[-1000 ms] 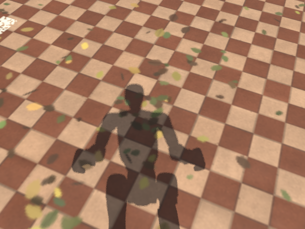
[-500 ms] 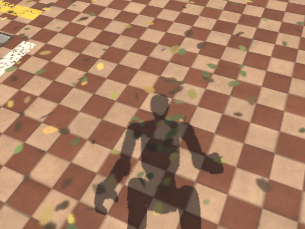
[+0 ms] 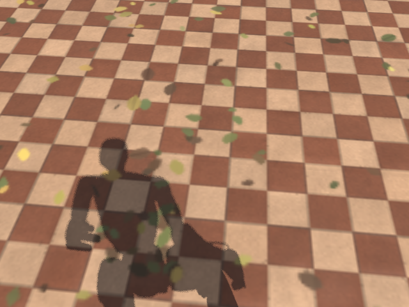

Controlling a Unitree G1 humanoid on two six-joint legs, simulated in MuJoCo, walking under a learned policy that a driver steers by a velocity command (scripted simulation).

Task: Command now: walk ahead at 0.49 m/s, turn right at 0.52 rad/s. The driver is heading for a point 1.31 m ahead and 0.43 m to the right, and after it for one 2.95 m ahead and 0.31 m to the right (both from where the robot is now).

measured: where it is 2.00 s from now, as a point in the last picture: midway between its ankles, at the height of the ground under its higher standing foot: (312, 162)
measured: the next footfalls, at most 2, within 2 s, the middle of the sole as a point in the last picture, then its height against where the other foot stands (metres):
right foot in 0.18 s outside the picture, level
left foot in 0.64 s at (197, 275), level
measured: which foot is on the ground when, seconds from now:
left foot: down 0.00-0.18, up 0.20-0.62, down 0.64-1.00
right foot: up 0.00-0.16, down 0.18-0.66, up 0.68-1.00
